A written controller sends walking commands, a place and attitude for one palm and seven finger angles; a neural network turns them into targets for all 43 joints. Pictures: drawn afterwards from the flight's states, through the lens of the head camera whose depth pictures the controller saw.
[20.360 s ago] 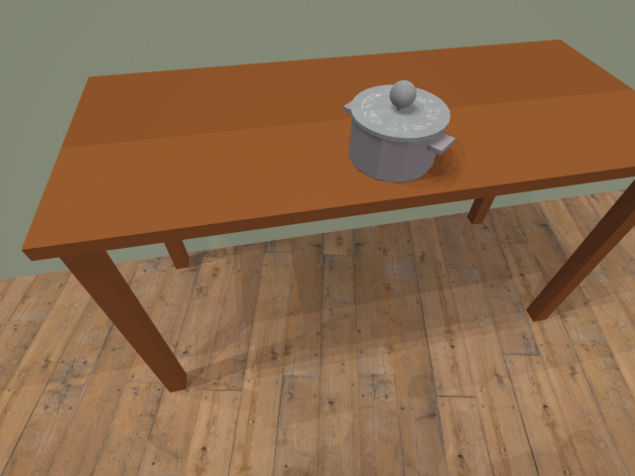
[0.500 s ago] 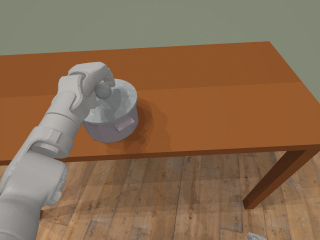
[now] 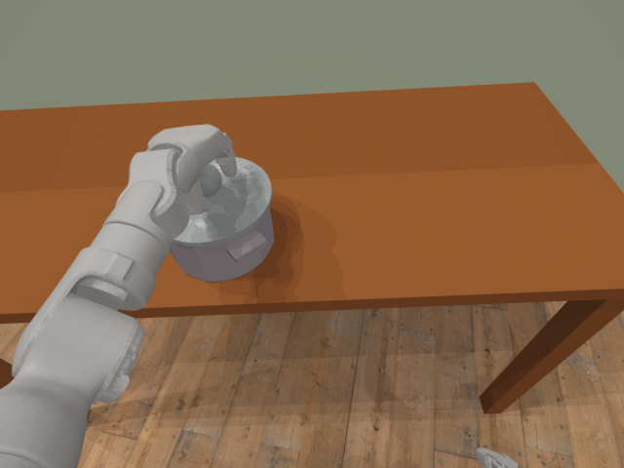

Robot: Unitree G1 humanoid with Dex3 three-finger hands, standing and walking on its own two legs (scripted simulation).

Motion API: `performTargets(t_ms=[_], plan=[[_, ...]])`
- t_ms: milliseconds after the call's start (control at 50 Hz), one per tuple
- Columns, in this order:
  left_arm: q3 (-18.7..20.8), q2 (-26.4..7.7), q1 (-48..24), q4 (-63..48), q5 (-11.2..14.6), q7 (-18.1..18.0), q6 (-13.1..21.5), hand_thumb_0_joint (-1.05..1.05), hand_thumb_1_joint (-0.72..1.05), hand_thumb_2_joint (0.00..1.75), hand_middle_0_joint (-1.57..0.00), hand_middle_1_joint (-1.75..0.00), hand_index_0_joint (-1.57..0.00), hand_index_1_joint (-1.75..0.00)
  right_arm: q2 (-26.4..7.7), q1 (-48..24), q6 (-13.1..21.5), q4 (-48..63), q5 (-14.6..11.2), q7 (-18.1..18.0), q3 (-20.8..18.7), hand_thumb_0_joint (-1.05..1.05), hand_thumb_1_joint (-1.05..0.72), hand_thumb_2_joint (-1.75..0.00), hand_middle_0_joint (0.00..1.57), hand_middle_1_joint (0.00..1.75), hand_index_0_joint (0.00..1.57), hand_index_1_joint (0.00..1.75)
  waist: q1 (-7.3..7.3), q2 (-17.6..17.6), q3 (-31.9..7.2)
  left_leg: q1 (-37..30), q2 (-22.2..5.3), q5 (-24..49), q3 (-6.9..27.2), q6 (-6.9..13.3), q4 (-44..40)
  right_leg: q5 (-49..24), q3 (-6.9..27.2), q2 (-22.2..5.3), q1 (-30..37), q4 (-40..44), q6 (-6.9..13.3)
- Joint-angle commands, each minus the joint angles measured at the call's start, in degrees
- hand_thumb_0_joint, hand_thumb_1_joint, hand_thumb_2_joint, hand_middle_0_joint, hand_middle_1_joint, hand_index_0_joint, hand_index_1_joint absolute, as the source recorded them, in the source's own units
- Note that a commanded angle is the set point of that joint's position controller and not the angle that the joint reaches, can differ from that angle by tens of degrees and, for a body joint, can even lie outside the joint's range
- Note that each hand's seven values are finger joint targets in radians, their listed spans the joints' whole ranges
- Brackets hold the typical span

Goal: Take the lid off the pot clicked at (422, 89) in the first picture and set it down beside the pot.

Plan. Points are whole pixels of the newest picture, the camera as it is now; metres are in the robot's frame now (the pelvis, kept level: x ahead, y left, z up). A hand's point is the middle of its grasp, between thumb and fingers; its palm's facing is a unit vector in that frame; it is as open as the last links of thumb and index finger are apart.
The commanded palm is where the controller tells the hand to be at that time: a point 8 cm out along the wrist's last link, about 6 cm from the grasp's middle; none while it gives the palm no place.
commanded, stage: close the fingers and squeeze the knob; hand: left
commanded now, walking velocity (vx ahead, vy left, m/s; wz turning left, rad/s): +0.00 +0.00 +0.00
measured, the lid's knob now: (205, 180) +0.48 +0.15 +0.12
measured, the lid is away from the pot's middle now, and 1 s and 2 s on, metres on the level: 0.00 0.01 0.01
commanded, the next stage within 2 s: lift the lid straight up in 1.28 s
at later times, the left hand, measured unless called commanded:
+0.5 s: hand (199, 187) +0.45 +0.15 +0.14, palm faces -0.34 -0.05 -0.94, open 7.6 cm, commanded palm +0.43 +0.15 +0.20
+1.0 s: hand (199, 186) +0.45 +0.15 +0.14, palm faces -0.35 -0.04 -0.94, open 7.3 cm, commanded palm +0.44 +0.15 +0.20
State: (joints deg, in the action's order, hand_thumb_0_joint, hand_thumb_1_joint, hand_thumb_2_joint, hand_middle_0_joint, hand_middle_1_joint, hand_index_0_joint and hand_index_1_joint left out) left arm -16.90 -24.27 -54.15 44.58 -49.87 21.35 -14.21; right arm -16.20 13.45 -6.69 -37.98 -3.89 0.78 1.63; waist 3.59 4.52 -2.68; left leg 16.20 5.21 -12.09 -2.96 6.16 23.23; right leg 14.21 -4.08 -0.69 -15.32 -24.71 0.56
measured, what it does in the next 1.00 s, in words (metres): stands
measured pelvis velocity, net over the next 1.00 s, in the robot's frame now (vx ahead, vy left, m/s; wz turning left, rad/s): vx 0.00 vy -0.01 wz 0.00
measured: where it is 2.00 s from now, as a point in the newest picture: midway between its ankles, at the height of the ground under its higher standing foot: outside the picture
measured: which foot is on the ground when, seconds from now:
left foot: down 0.00-1.00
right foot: down 0.00-1.00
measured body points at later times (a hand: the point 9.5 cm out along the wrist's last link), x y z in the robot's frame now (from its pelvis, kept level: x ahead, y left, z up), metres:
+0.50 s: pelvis +0.00 -0.01 +0.00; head +0.02 -0.04 +0.45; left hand +0.46 +0.15 +0.19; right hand +0.10 -0.27 -0.13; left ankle -0.01 +0.05 -0.74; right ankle -0.02 -0.11 -0.74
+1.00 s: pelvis +0.00 -0.01 +0.00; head +0.02 -0.03 +0.45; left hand +0.46 +0.15 +0.19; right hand +0.11 -0.26 -0.13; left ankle -0.01 +0.05 -0.74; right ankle -0.02 -0.11 -0.74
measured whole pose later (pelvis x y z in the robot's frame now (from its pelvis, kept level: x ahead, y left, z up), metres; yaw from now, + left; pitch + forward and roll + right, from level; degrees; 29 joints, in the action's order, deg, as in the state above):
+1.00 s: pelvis +0.00 -0.01 +0.00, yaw +0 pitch +5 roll +0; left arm -18.3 -24.8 -55.5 45.8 -50.0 22.6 -14.3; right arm -16.4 13.0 -7.1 -38.2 -4.1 0.0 1.7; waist 3.5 4.2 -2.4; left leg 16.2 4.9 -12.3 -2.5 5.7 23.5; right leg 14.3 -4.4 -0.3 -15.0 -24.6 1.1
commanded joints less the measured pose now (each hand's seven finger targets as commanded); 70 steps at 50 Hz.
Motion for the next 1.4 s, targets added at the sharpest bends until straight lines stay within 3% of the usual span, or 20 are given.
performTargets(t_ms=[0,60,120,160,280,380,420,560,620,640,700,860,900,1020,1060,1120,1180,1220,1240,1380], plan=[[3.90,-11.12,-28.95,-9.40,-1.38,-2.33,-0.89,0.00,0.03,1.08,-0.61,-0.83,-0.61,-0.83,-6.88,-2.91,2.25,7.06,-0.46,-0.25,-2.35,0.00,-0.90,-0.90,0.20,0.30,0.20,0.30,0.22,-5.15,-20.29,-16.14,-3.58,24.98,8.16,-2.75,1.13,-18.28,2.28,1.45,0.37,1.03,2.15],[6.64,-14.97,-29.64,-8.51,-1.13,-2.18,-0.84,0.00,0.07,1.06,-0.62,-0.86,-0.62,-0.86,-7.36,-3.25,2.02,7.10,-0.45,-0.80,-2.05,0.00,-0.90,-0.90,0.20,0.30,0.20,0.30,-0.20,-6.89,-19.66,-12.88,-2.95,18.18,7.15,-1.93,0.19,-17.69,2.78,1.20,3.15,1.37,2.21],[2.32,-9.97,-33.05,-12.61,-0.61,-1.58,-0.30,0.00,0.10,1.04,-0.64,-0.89,-0.64,-0.89,-7.00,-3.90,2.15,7.48,-0.51,-1.01,-2.33,0.00,-0.90,-0.90,0.20,0.30,0.20,0.30,1.06,-4.05,-20.45,-15.31,-3.03,20.60,7.89,-1.95,0.69,-17.70,2.60,1.02,0.97,1.77,2.45],[5.54,-13.91,-30.72,-9.13,-1.71,-1.77,-0.53,0.00,0.13,1.03,-0.65,-0.91,-0.65,-0.91,-7.08,-3.19,2.20,6.84,-0.42,-1.09,-2.23,0.00,-0.90,-0.90,0.20,0.30,0.20,0.30,0.36,-4.45,-20.49,-15.48,-3.09,19.68,7.65,-2.04,0.83,-16.90,2.83,1.31,0.95,1.37,2.35],[4.43,-13.22,-31.29,-6.47,-1.33,-1.33,-0.17,0.00,0.21,0.96,-0.68,-0.96,-0.68,-0.96,-7.15,-3.14,1.91,6.81,-0.62,-1.61,-1.92,0.00,-0.90,-0.90,0.20,0.30,0.20,0.30,0.61,-6.47,-19.01,-11.91,-2.63,15.85,6.74,-1.54,0.21,-17.58,2.97,1.04,2.96,1.61,2.19],[7.23,-15.71,-27.96,-10.16,-1.47,-1.42,0.65,0.00,0.28,0.90,-0.71,-0.98,-0.71,-0.98,-7.14,-3.04,2.41,7.60,-0.41,-1.07,-2.26,0.00,-0.90,-0.90,0.20,0.30,0.20,0.30,-0.37,-4.07,-22.71,-15.29,-3.09,23.18,7.32,-1.70,1.34,-20.63,3.43,1.06,4.12,1.16,2.24],[4.63,-11.75,-26.72,-9.44,-0.14,-1.12,0.43,0.00,0.31,0.87,-0.73,-0.99,-0.73,-0.99,-7.32,-3.56,1.91,7.77,-0.68,-0.88,-2.30,0.00,-0.90,-0.90,0.20,0.30,0.20,0.30,0.29,-5.54,-19.86,-13.54,-3.13,23.76,7.23,-1.66,1.28,-21.23,2.95,1.04,3.13,1.51,2.23],[5.18,-13.44,-31.13,-10.66,-1.33,-1.42,-0.49,0.00,0.42,0.75,-0.79,-1.01,-0.79,-1.01,-7.29,-3.17,1.79,6.85,-0.57,-0.93,-2.32,0.00,-0.90,-0.90,0.20,0.30,0.20,0.30,0.31,-5.07,-21.31,-14.98,-3.03,19.75,7.33,-1.70,0.77,-18.35,2.91,1.30,2.24,1.28,2.23],[2.24,-9.08,-30.55,-10.21,-0.17,-1.05,-0.60,0.00,0.47,0.69,-0.81,-1.01,-0.81,-1.01,-7.30,-3.33,1.85,7.15,-0.49,-0.92,-2.47,0.00,-0.90,-0.90,0.20,0.30,0.20,0.30,1.12,-5.18,-20.58,-15.18,-2.94,21.92,7.60,-1.63,1.30,-19.11,2.69,1.27,1.10,1.70,2.29],[5.24,-13.07,-30.42,-8.96,-1.02,-1.24,-0.67,0.00,0.49,0.67,-0.82,-1.01,-0.82,-1.01,-7.36,-2.61,1.83,6.39,-0.43,-1.00,-2.44,0.00,-0.90,-0.90,0.20,0.30,0.20,0.30,0.58,-6.02,-20.94,-14.82,-3.17,20.70,7.48,-1.68,1.23,-18.86,2.92,1.34,1.82,1.27,2.17],[1.91,-9.55,-33.61,-9.22,-0.92,-0.89,-0.71,0.00,0.44,0.75,-0.78,-0.99,-0.78,-1.00,-7.06,-2.73,1.81,6.23,-0.59,-1.03,-2.35,0.00,-0.90,-0.90,0.20,0.30,0.20,0.30,1.14,-5.11,-20.10,-14.93,-2.89,19.55,7.45,-1.71,0.79,-18.15,2.59,1.36,0.56,1.36,2.22],[5.35,-13.33,-31.24,-8.58,-1.12,-0.90,0.41,0.00,0.48,0.81,-0.77,-0.98,-0.78,-0.99,-7.21,-2.53,2.05,6.77,-0.30,-1.17,-2.17,0.00,-0.90,-0.90,0.20,0.30,0.20,0.30,0.30,-5.44,-21.46,-14.90,-2.92,21.78,7.41,-1.64,0.94,-19.75,3.04,1.24,2.70,1.21,2.26],[1.98,-9.51,-32.56,-8.89,-1.19,-0.76,0.21,0.00,0.49,0.82,-0.78,-0.98,-0.79,-1.00,-6.85,-2.99,1.80,6.54,-0.51,-1.03,-2.27,0.00,-0.90,-0.90,0.20,0.30,0.20,0.30,1.06,-4.93,-20.00,-15.48,-3.09,21.55,7.44,-1.82,0.96,-18.77,2.75,1.26,0.54,1.44,2.19],[2.86,-9.44,-31.62,-11.73,-0.26,-1.39,-0.10,0.00,0.55,0.85,-0.80,-1.00,-0.81,-1.01,-7.14,-3.26,1.70,7.20,-0.33,-0.67,-2.51,0.00,-0.90,-0.90,0.20,0.30,0.20,0.30,0.70,-4.34,-21.82,-16.67,-3.29,24.76,7.99,-2.09,1.31,-19.46,2.51,1.27,0.84,1.51,2.38],[6.32,-14.17,-30.84,-10.33,-1.26,-1.83,-0.36,0.00,0.57,0.86,-0.81,-1.00,-0.82,-1.01,-7.26,-2.70,1.87,6.87,-0.22,-0.73,-2.25,0.00,-0.90,-0.90,0.20,0.30,0.20,0.30,-0.14,-4.83,-22.64,-16.29,-3.28,23.84,7.87,-2.10,1.02,-19.45,2.80,1.46,2.45,1.19,2.31],[2.36,-9.56,-33.32,-11.19,-0.58,-1.57,-0.49,0.00,0.60,0.87,-0.83,-1.01,-0.83,-1.02,-7.28,-3.48,1.62,6.89,-0.44,-0.84,-2.33,0.00,-0.90,-0.90,0.20,0.30,0.20,0.30,0.93,-4.13,-20.86,-15.79,-3.29,22.79,7.97,-2.27,0.74,-18.41,2.42,1.24,0.54,1.63,2.50],[6.65,-15.01,-31.29,-9.09,-1.70,-1.99,-0.51,0.00,0.63,0.89,-0.84,-1.02,-0.85,-1.02,-7.26,-3.07,1.99,6.93,-0.31,-1.09,-2.14,0.00,-0.90,-0.90,0.20,0.30,0.20,0.30,-0.21,-5.39,-22.07,-15.10,-3.15,20.39,7.46,-1.99,0.38,-18.27,2.87,1.32,2.95,1.40,2.37],[4.45,-11.65,-30.60,-10.10,-0.68,-1.72,-0.23,0.00,0.65,0.90,-0.85,-1.03,-0.86,-1.03,-7.20,-3.44,2.01,7.37,-0.32,-1.08,-2.26,0.00,-0.90,-0.90,0.20,0.30,0.20,0.30,0.26,-4.52,-21.50,-15.23,-3.19,23.17,7.69,-2.06,0.82,-19.27,2.75,1.16,2.25,1.69,2.48],[6.70,-14.76,-29.71,-7.92,-1.38,-1.92,-0.43,0.00,0.66,0.90,-0.85,-1.03,-0.86,-1.03,-7.16,-3.06,1.97,6.76,-0.35,-1.20,-2.09,0.00,-0.90,-0.90,0.20,0.30,0.20,0.30,-0.13,-6.13,-20.40,-14.05,-3.33,21.16,7.41,-1.96,0.67,-18.82,2.90,1.27,2.95,1.55,2.31],[4.70,-13.28,-32.50,-10.78,-2.08,-2.14,-0.16,0.00,0.69,0.92,-0.86,-1.04,-0.88,-1.04,-6.92,-3.39,2.04,7.34,-0.38,-1.19,-2.02,0.00,-0.90,-0.90,0.20,0.30,0.20,0.30,0.02,-3.43,-22.05,-16.00,-3.43,21.76,7.86,-2.40,0.31,-17.55,2.73,1.32,1.77,1.40,2.44]])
